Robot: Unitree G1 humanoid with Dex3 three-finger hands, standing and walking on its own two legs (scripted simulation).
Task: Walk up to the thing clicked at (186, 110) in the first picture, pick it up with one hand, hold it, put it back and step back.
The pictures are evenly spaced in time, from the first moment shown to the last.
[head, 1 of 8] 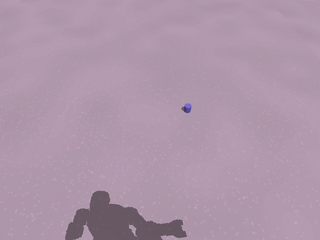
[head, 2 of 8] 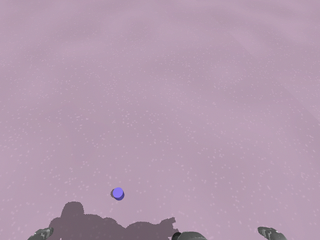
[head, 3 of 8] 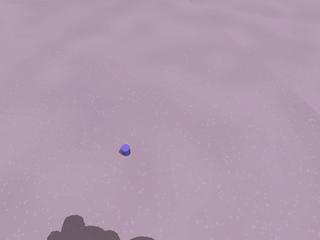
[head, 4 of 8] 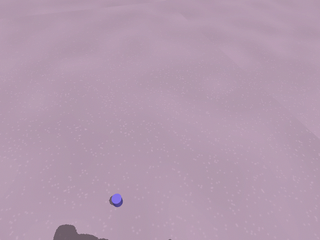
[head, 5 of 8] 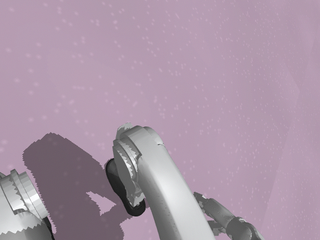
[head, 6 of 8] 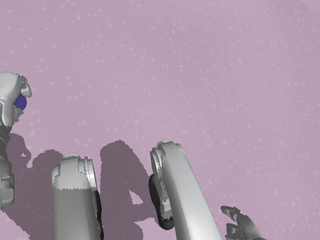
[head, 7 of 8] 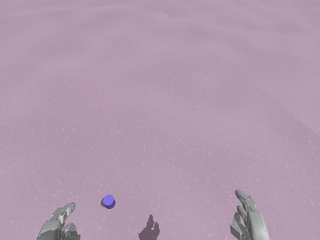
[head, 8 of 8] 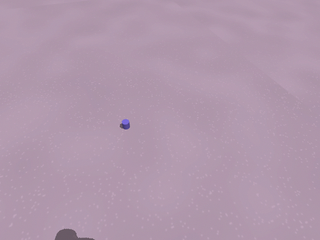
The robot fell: no
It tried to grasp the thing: yes
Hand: left
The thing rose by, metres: 0.68
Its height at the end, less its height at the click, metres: +0.00
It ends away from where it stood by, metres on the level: 0.01
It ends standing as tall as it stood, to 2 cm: yes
